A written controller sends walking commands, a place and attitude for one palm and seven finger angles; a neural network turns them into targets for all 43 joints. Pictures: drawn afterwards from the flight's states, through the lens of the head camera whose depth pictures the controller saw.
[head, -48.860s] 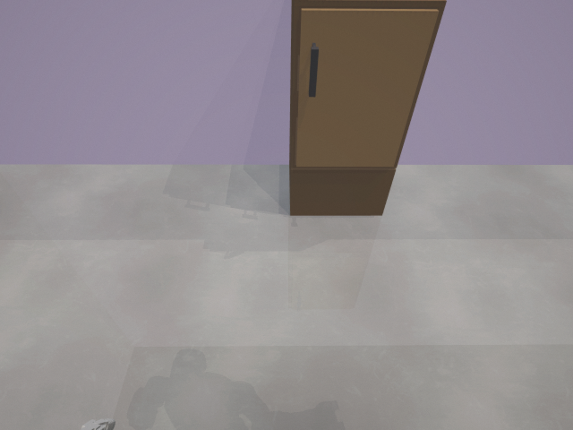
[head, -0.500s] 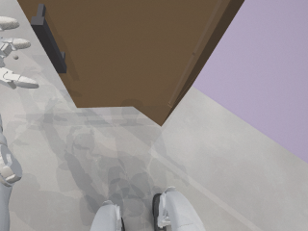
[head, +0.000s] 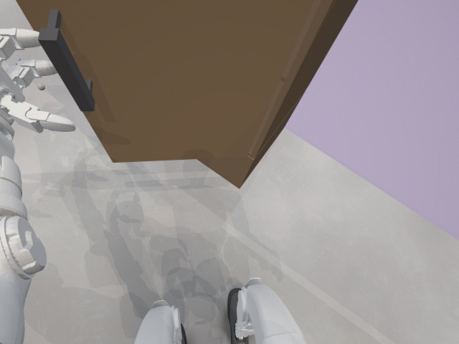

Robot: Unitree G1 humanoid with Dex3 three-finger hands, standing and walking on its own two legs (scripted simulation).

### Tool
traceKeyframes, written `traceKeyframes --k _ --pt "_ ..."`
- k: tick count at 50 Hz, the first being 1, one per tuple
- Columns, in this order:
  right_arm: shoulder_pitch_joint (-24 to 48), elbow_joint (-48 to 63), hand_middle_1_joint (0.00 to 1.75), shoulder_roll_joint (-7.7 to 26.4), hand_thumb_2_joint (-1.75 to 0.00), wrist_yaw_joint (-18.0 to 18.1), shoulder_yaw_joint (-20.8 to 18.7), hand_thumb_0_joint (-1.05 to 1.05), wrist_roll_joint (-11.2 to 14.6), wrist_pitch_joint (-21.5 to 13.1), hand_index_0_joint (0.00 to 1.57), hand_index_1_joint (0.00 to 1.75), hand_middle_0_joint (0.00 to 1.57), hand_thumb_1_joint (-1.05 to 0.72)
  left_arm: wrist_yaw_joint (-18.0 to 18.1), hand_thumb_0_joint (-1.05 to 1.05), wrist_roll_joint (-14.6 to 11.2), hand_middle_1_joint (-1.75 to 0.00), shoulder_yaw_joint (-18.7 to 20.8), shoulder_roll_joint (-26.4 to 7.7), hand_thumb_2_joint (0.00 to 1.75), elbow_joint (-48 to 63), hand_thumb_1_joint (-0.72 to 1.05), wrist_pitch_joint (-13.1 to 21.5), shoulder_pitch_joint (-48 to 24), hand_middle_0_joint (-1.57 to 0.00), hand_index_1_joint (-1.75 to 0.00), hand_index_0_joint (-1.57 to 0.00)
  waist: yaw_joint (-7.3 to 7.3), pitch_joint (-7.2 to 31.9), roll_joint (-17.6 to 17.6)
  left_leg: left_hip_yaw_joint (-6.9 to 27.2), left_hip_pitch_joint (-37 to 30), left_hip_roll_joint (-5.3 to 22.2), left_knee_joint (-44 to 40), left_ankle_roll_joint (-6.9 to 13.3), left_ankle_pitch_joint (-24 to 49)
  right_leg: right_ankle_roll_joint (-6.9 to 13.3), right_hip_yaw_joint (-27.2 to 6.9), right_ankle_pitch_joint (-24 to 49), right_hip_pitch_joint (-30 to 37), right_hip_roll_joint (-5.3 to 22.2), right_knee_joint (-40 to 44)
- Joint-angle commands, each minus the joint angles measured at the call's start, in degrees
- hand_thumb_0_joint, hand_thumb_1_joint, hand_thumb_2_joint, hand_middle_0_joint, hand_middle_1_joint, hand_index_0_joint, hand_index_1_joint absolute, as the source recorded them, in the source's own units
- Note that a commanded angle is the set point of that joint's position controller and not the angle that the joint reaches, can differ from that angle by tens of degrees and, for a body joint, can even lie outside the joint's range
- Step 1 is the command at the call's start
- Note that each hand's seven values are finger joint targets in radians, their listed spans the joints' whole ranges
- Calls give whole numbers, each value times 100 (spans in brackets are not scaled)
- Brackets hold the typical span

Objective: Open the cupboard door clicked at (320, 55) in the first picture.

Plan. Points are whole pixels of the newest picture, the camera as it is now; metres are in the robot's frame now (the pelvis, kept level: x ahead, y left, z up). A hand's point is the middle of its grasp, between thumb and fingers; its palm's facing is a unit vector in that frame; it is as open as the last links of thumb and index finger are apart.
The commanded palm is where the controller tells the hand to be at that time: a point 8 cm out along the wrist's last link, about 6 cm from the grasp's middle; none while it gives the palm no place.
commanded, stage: slide the fingers in behind the handle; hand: left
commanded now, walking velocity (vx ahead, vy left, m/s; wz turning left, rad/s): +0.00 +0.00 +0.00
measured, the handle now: (73, 65) +0.56 +0.21 +0.06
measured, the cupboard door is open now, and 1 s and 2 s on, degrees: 41 40 40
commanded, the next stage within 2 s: close the thumb around the handle in 1.18 s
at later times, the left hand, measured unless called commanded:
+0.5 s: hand (62, 88) +0.51 +0.22 +0.06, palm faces +0.00 -1.00 -0.02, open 13.9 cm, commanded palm +0.49 +0.25 +0.06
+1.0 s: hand (80, 87) +0.52 +0.19 +0.06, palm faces +0.01 -1.00 -0.03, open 13.9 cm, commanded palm +0.50 +0.23 +0.06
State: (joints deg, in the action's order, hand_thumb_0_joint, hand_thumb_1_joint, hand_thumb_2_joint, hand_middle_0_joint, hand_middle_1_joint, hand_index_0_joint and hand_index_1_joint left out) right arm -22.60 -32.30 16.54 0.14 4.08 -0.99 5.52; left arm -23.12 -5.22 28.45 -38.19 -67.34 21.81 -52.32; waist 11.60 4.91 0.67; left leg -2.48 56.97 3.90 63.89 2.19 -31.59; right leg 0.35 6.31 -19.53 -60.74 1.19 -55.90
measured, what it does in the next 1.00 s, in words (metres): stands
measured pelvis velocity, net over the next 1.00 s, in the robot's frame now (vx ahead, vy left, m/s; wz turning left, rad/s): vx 0.00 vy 0.00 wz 0.02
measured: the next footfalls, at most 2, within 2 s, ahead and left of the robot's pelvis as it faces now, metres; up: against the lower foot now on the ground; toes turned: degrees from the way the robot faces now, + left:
none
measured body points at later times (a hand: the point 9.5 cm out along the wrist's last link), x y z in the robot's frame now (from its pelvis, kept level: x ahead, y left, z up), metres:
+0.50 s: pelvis +0.01 +0.00 +0.00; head +0.16 +0.03 +0.42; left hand +0.51 +0.27 +0.07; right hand +0.02 -0.27 -0.10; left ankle -0.02 +0.09 -0.66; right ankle +0.06 -0.13 -0.66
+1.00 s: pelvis +0.00 +0.00 +0.00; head +0.16 +0.02 +0.42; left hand +0.51 +0.25 +0.06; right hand +0.01 -0.27 -0.11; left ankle -0.02 +0.09 -0.66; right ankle +0.06 -0.13 -0.66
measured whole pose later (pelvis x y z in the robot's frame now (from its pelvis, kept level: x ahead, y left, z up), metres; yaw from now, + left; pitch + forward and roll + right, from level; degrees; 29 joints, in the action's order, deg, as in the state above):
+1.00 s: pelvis +0.00 +0.00 +0.00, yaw +1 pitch +24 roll -3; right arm -22.1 -34.1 15.9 -0.8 2.9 -1.9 4.3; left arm -14.7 -4.1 22.9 -30.0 -67.3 24.6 -53.3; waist 10.8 5.5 1.2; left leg -2.2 56.6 3.0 63.8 1.8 -31.6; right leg 0.6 6.2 -20.6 -60.8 1.9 -57.2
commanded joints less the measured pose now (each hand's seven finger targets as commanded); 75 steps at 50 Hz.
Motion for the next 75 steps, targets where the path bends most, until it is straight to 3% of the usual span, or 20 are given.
traceKeyframes --k 1,5,8,11,14,17,19,23,27,33,39,43,44,47,53,56,58,64,72,75 --pt "-1067 193 30 1100 -90 78 -419 0 -11 -96 20 30 20 -90 10 0 -123 -120 15 -1505 30 1110 -50 370 -2249 -30 -120 -30 -3 2874 1004 501 -1360 -209 -838 -95 2583 103 -439 1395 2037 -327 341" --pt "-1064 138 30 1105 -90 88 -426 0 -13 -113 20 30 20 -90 -11 0 -181 -120 -103 -1332 30 1112 -50 385 -2425 -30 -120 -30 56 2834 1011 544 -1450 -199 -825 -111 2655 105 -419 1392 1896 -321 331" --pt "-1110 120 30 1104 -90 74 -473 0 -41 -120 20 30 20 -90 31 0 -183 -120 -20 -1338 30 1304 -50 461 -2378 -30 -120 -30 3 3233 1107 572 -1752 -189 -764 -143 3045 111 -398 1590 1904 -327 260" --pt "-1058 123 30 1074 -90 55 -471 0 -27 -109 20 30 20 -90 47 0 -201 -120 -198 -1072 30 1273 -50 427 -2275 -30 -120 -30 17 2974 1014 561 -1672 -189 -797 -150 3011 105 -389 1587 1906 -323 296" --pt "-1098 101 30 1068 -90 34 -512 0 -43 -101 20 30 20 -90 145 0 -228 -120 -178 -995 30 1565 -50 476 -2297 -30 -120 -30 -64 3315 1290 671 -2198 -146 -782 -254 3588 120 -321 1646 1726 -333 247" --pt "-1059 114 30 1042 -90 31 -485 0 -29 -101 20 30 20 -90 282 0 -239 -120 -196 -887 30 1307 -50 443 -2254 -30 -120 -30 16 2815 841 580 -1667 -194 -802 -154 3078 119 -343 1599 1864 -345 296" --pt "-1034 129 30 1034 -90 35 -464 0 -28 -95 20 30 20 -90 389 0 -109 -120 -178 -1009 30 1260 -50 445 -2331 -30 -120 -30 -36 2769 982 568 -1529 -217 -874 -170 2804 110 -369 1450 1905 -313 288" --pt "-1060 121 30 997 -90 4 -502 0 -65 -135 20 30 20 -90 503 0 -29 -120 -341 -806 30 1570 -50 624 -2426 -30 -120 -30 -57 3250 1260 618 -2027 -203 -812 -235 3352 117 -358 1641 1848 -308 226" --pt "-1059 90 30 1016 -90 8 -498 0 -47 -138 20 30 20 -90 501 0 -153 -120 -408 -570 30 1219 -50 575 -2320 -30 -120 -30 57 2849 759 607 -1727 -205 -835 -173 3052 116 -338 1570 1866 -333 292" --pt "-1052 80 30 989 -90 -3 -489 0 -74 -176 20 30 20 -90 609 0 -45 -120 -355 -678 30 1309 -50 621 -2457 -30 -120 -30 -26 3034 994 535 -1602 -253 -824 -161 2850 115 -408 1586 1994 -295 253" --pt "-1084 3 30 975 -90 -34 -524 0 -89 -206 20 30 20 -90 685 0 -109 -120 -646 -178 30 1273 -50 614 -2620 -30 -120 -30 77 3085 983 634 -1866 -222 -809 -222 3007 111 -324 1504 1729 -299 237" --pt "-1078 29 30 985 -90 -23 -498 0 -105 -207 20 30 20 -90 834 0 54 -120 -375 -676 30 1383 -50 681 -2761 -30 -120 -30 12 3158 952 581 -1586 -267 -805 -168 2801 112 -400 1567 1987 -281 200" --pt "-1063 44 30 938 -90 -42 -497 0 -96 -212 20 30 20 -90 826 0 101 -120 -616 -356 30 1277 -50 667 -2609 -30 -120 -30 10 3106 1081 551 -1617 -286 -801 -173 2835 117 -402 1569 1927 -274 208" --pt "-1072 63 30 977 -90 -23 -492 0 -97 -213 20 30 20 -90 831 0 33 -120 -513 -429 30 1191 -50 655 -2643 -30 -120 -30 91 2937 761 553 -1456 -277 -804 -120 2685 121 -388 1545 1965 -293 241" --pt "-1031 76 30 980 -90 -3 -475 0 -72 -238 20 30 20 -90 728 0 -19 -120 -368 -662 30 1257 -50 674 -2602 -30 -120 -30 -3 3113 876 499 -1371 -290 -832 -119 2564 112 -459 1593 2201 -283 252" --pt "-1025 57 30 1005 -90 14 -462 0 -61 -252 20 30 20 -90 731 0 -19 -120 -375 -666 30 1017 -50 592 -2615 -30 -120 -30 89 2738 618 461 -1041 -296 -858 -66 2129 83 -487 1308 2153 -271 342" --pt "-1039 97 30 1004 -90 24 -469 0 -67 -270 20 30 20 -90 705 0 -12 -120 -202 -896 30 1163 -50 651 -2599 -30 -120 -30 -22 3134 814 428 -1109 -322 -807 -74 2310 103 -532 1524 2352 -266 274" --pt "-1059 80 30 998 -90 6 -497 0 -61 -259 20 30 20 -90 672 0 -75 -120 -389 -595 30 1262 -50 647 -2473 -30 -120 -30 5 3150 835 508 -1470 -270 -814 -121 2684 96 -447 1635 2129 -282 246" --pt "-1063 90 30 998 -90 5 -492 0 -78 -245 20 30 20 -90 773 0 -60 -125 -401 -528 49 1230 -5 638 -2524 -33 -125 -33 36 2886 718 521 -1402 -279 -850 -110 2626 114 -403 1547 2053 -298 272" --pt "-1037 48 30 974 -90 -10 -502 0 -83 -250 20 30 20 -90 796 0 13 -127 -544 -402 56 1273 12 688 -2561 -34 -127 -34 15 2998 984 558 -1625 -260 -841 -171 2738 105 -392 1483 1868 -276 242"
